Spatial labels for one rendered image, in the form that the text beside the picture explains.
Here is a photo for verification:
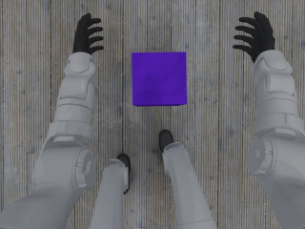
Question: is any right robot upper arm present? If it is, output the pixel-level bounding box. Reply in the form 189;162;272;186
246;135;305;229

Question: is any robot right forearm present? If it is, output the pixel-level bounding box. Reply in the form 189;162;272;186
253;50;305;144

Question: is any robot left forearm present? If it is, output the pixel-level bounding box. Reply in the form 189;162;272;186
33;52;99;186

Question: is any carton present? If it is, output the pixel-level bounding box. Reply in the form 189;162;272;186
132;52;187;107

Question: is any robot left thigh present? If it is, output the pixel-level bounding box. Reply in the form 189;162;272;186
89;164;129;229

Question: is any robot left hand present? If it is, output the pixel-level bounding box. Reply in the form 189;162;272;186
72;13;104;55

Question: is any left robot upper arm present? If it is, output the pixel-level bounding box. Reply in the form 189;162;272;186
0;147;97;229

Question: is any robot right hand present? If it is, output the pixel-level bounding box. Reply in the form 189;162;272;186
233;11;275;62

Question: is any left robot shin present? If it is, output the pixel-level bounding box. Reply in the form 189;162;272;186
102;159;125;176

